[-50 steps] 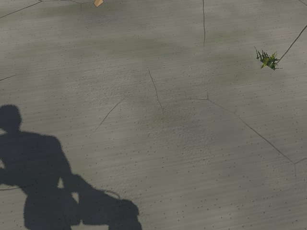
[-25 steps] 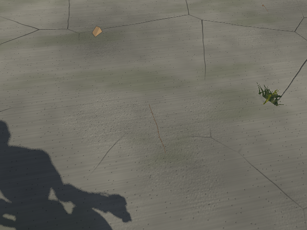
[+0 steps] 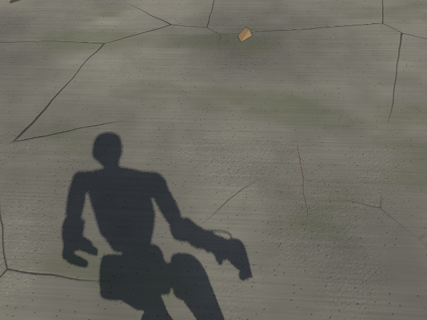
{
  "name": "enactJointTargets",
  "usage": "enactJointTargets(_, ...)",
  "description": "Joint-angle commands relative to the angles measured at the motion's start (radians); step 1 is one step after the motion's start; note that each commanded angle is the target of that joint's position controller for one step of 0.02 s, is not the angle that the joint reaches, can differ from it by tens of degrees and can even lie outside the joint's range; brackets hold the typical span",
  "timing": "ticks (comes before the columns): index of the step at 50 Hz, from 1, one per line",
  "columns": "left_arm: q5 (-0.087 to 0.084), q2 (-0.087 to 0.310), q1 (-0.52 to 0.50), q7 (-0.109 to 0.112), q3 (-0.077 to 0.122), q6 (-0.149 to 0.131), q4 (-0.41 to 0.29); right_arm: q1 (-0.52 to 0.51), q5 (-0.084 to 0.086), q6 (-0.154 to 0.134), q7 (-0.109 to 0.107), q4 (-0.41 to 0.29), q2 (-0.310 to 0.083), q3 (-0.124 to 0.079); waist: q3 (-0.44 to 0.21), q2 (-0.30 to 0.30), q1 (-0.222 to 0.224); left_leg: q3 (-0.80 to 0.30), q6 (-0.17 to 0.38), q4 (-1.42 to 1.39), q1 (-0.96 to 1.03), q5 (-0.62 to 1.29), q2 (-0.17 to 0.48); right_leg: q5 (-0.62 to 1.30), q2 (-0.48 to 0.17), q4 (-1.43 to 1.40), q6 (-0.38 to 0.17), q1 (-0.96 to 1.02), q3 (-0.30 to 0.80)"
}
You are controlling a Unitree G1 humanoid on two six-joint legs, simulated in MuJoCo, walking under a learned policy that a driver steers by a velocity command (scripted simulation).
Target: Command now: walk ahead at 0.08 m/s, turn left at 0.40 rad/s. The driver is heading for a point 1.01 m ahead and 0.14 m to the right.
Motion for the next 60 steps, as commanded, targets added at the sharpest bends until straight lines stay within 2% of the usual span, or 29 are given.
enactJointTargets(1, 0.024, 0.163, 0.005, -0.007, 0.042, -0.014, -0.064, 0.010, -0.024, -0.023, -0.005, -0.060, -0.132, -0.030, -0.025, -0.146, -0.002, 0.041, -0.006, 0.366, -0.129, -0.162, 0.047, -0.265, -0.382, -0.306, -0.191, 0.002, 0.428)
enactJointTargets(2, 0.017, 0.122, -0.025, -0.014, 0.031, -0.018, -0.061, 0.032, -0.027, -0.023, 0.005, -0.040, -0.117, -0.026, 0.007, -0.148, -0.021, 0.046, -0.006, 0.413, -0.145, -0.096, 0.053, -0.313, -0.313, -0.315, -0.156, 0.000, 0.352)
enactJointTargets(4, 0.009, 0.114, -0.001, -0.018, 0.029, -0.029, -0.048, 0.057, -0.032, -0.024, 0.024, -0.016, -0.102, -0.018, 0.016, -0.201, -0.011, 0.070, -0.014, 0.463, -0.204, -0.043, 0.057, -0.318, -0.248, -0.330, -0.130, 0.082, 0.281)
enactJointTargets(8, 0.001, 0.133, 0.149, -0.030, 0.042, -0.063, 0.027, -0.040, -0.030, -0.044, 0.034, -0.020, -0.076, 0.000, 0.038, -0.155, 0.056, 0.083, -0.031, 0.357, -0.293, 0.002, 0.081, -0.222, -0.258, -0.335, -0.147, 0.239, 0.255)
enactJointTargets(15, 0.005, 0.143, 0.242, -0.046, 0.055, -0.080, 0.105, -0.202, -0.020, -0.072, 0.044, -0.051, -0.035, 0.033, 0.048, -0.193, 0.107, 0.243, -0.030, 0.056, -0.138, -0.031, 0.156, -0.128, -0.273, -0.325, -0.174, 0.185, 0.188)
enactJointTargets(17, 0.003, 0.146, 0.252, -0.054, 0.058, -0.078, 0.120, -0.201, -0.014, -0.080, 0.038, -0.055, -0.034, 0.036, 0.060, -0.191, 0.094, 0.268, -0.004, -0.030, -0.031, -0.036, 0.145, -0.091, -0.277, -0.301, -0.178, 0.113, 0.188)
enactJointTargets(19, -0.011, 0.151, 0.217, -0.057, 0.060, -0.073, 0.125, -0.085, -0.014, -0.095, 0.023, -0.019, -0.025, 0.037, 0.047, -0.149, 0.011, 0.285, 0.023, -0.182, 0.199, 0.081, 0.123, 0.008, -0.260, -0.218, -0.157, -0.007, 0.177)
enactJointTargets(20, -0.015, 0.131, 0.206, -0.055, 0.054, -0.075, 0.122, 0.025, -0.018, -0.108, 0.009, 0.023, -0.049, 0.027, 0.001, -0.098, -0.036, 0.256, 0.031, -0.215, 0.398, 0.106, 0.129, 0.046, -0.222, -0.126, -0.128, -0.111, 0.148)
enactJointTargets(21, -0.020, 0.084, 0.163, -0.058, 0.040, -0.082, 0.094, 0.170, -0.033, -0.122, -0.010, 0.052, -0.118, 0.008, -0.084, 0.028, -0.111, 0.067, 0.056, -0.291, 0.595, -0.039, 0.295, -0.013, -0.137, 0.098, -0.085, -0.237, 0.068)
enactJointTargets(22, -0.029, -0.014, 0.145, -0.059, 0.014, -0.087, 0.044, 0.267, -0.034, -0.124, -0.019, 0.059, -0.244, -0.018, -0.160, 0.250, -0.139, -0.299, 0.125, -0.427, 0.712, -0.329, 0.560, -0.278, -0.007, 0.386, -0.047, -0.442, -0.062)
enactJointTargets(23, -0.008, 0.096, 0.155, -0.049, 0.043, -0.073, 0.065, 0.235, -0.032, -0.118, -0.020, 0.067, -0.215, -0.016, -0.076, 0.129, -0.106, -0.375, 0.175, -0.445, 0.550, -0.395, 0.602, -0.302, -0.037, 0.549, -0.063, -0.472, -0.002)
enactJointTargets(24, -0.005, 0.103, 0.163, -0.058, 0.051, -0.068, 0.085, 0.137, -0.025, -0.119, -0.014, 0.043, -0.138, 0.007, 0.015, 0.054, -0.046, -0.269, 0.162, -0.449, 0.463, -0.356, 0.545, -0.214, -0.084, 0.594, -0.074, -0.471, 0.038)
enactJointTargets(25, -0.006, 0.075, 0.173, -0.069, 0.047, -0.065, 0.104, 0.078, -0.018, -0.125, -0.009, 0.032, -0.078, 0.023, 0.052, 0.045, -0.018, -0.154, 0.134, -0.466, 0.402, -0.231, 0.489, -0.141, -0.105, 0.588, -0.065, -0.449, 0.037)
enactJointTargets(27, 0.008, 0.061, 0.172, -0.083, 0.049, -0.052, 0.122, 0.055, -0.016, -0.139, -0.014, 0.033, -0.033, 0.038, 0.055, 0.066, 0.004, 0.021, 0.096, -0.477, 0.378, 0.014, 0.416, -0.052, -0.123, 0.589, -0.041, -0.424, 0.009)
enactJointTargets(31, 0.011, 0.028, 0.084, -0.101, 0.046, -0.038, 0.089, 0.137, -0.008, -0.159, -0.014, 0.081, -0.030, 0.039, 0.043, 0.052, 0.006, 0.180, 0.103, -0.451, 0.405, 0.380, 0.404, 0.044, -0.127, 0.638, -0.014, -0.505, -0.023)
enactJointTargets(35, 0.012, 0.000, -0.062, -0.115, 0.031, -0.036, 0.027, 0.157, -0.010, -0.161, -0.015, 0.110, -0.012, 0.047, 0.080, 0.049, 0.003, 0.301, 0.101, -0.453, 0.371, 0.533, 0.375, 0.153, -0.119, 0.481, -0.001, -0.519, -0.076)
enactJointTargets(39, 0.013, -0.016, -0.194, -0.131, 0.011, -0.035, -0.031, 0.190, -0.008, -0.163, -0.024, 0.145, -0.044, 0.044, 0.101, 0.042, -0.012, 0.375, 0.087, -0.446, 0.378, 0.651, 0.390, 0.202, -0.099, 0.234, -0.037, -0.398, -0.169)
enactJointTargets(41, 0.015, 0.002, -0.179, -0.125, 0.015, -0.033, -0.034, 0.197, -0.007, -0.158, -0.031, 0.159, -0.068, 0.040, 0.067, 0.045, 0.007, 0.409, 0.075, -0.360, 0.441, 0.901, 0.404, 0.154, -0.054, 0.179, -0.077, -0.315, -0.208)
enactJointTargets(43, 0.019, 0.033, -0.078, -0.114, 0.027, -0.032, -0.010, 0.188, -0.010, -0.145, -0.042, 0.164, -0.101, 0.033, -0.012, 0.069, 0.060, 0.436, 0.071, -0.164, 0.490, 1.167, 0.418, 0.058, 0.009, 0.171, -0.126, -0.187, -0.234)
enactJointTargets(44, 0.020, 0.059, 0.020, -0.109, 0.040, -0.036, 0.018, 0.184, -0.013, -0.134, -0.043, 0.161, -0.118, 0.028, -0.075, 0.073, 0.101, 0.436, 0.075, -0.005, 0.469, 1.166, 0.426, 0.026, 0.034, 0.144, -0.154, -0.066, -0.220)
enactJointTargets(45, 0.028, 0.095, 0.163, -0.099, 0.060, -0.043, 0.064, 0.176, -0.012, -0.127, -0.040, 0.154, -0.126, 0.026, -0.151, 0.043, 0.166, 0.447, 0.064, 0.221, 0.367, 1.006, 0.409, 0.028, 0.048, 0.067, -0.189, 0.141, -0.184)
enactJointTargets(46, 0.034, 0.183, 0.259, -0.080, 0.089, -0.042, 0.084, 0.199, -0.017, -0.129, -0.030, 0.126, -0.083, 0.035, -0.236, -0.083, 0.183, 0.451, 0.043, 0.542, 0.151, 0.494, 0.353, -0.106, -0.151, 0.030, -0.245, 0.359, 0.075)
enactJointTargets(47, 0.016, 0.268, 0.189, -0.076, 0.109, -0.033, 0.048, 0.220, 0.001, -0.136, -0.010, 0.054, -0.011, 0.044, -0.321, -0.289, 0.097, 0.340, -0.010, 0.894, -0.243, -0.245, 0.126, -0.098, -0.413, -0.111, -0.414, 0.574, 0.678)
enactJointTargets(48, -0.010, 0.242, 0.199, -0.071, 0.108, -0.022, 0.052, 0.086, -0.008, -0.148, -0.006, 0.028, -0.095, 0.029, -0.271, -0.107, 0.147, 0.169, 0.003, 0.908, -0.352, -0.153, 0.170, -0.064, -0.389, -0.185, -0.393, 0.537, 0.645)
enactJointTargets(50, -0.012, 0.153, 0.110, -0.059, 0.085, -0.031, 0.064, 0.060, 0.000, -0.167, -0.004, 0.020, -0.072, 0.037, -0.050, 0.001, 0.058, 0.176, 0.007, 0.727, -0.311, -0.013, 0.256, 0.139, -0.324, -0.221, -0.313, 0.260, 0.412)
enactJointTargets(52, -0.018, 0.112, 0.047, -0.054, 0.069, -0.048, 0.055, 0.101, -0.033, -0.131, -0.003, 0.034, -0.050, 0.042, -0.027, 0.011, -0.011, 0.170, -0.017, 0.626, -0.185, -0.004, 0.285, 0.271, -0.231, -0.247, -0.263, 0.107, 0.274)
enactJointTargets(54, -0.021, 0.122, 0.073, -0.060, 0.069, -0.069, 0.064, 0.100, -0.042, -0.100, 0.002, 0.021, -0.040, 0.042, -0.028, -0.023, -0.024, 0.185, -0.044, 0.560, -0.161, -0.014, 0.287, 0.376, -0.205, -0.252, -0.275, 0.057, 0.238)
enactJointTargets(57, -0.021, 0.145, 0.126, -0.059, 0.074, -0.075, 0.075, -0.020, -0.040, -0.086, 0.009, -0.024, -0.038, 0.041, 0.005, -0.046, 0.006, 0.209, -0.072, 0.426, -0.232, 0.110, 0.287, 0.313, -0.157, -0.285, -0.239, 0.041, 0.215)
enactJointTargets(60, -0.022, 0.139, 0.200, -0.059, 0.072, -0.074, 0.092, -0.130, -0.034, -0.085, 0.014, -0.059, -0.039, 0.042, 0.013, -0.074, 0.052, 0.215, -0.076, 0.286, -0.304, 0.237, 0.276, 0.334, -0.149, -0.287, -0.194, 0.119, 0.218)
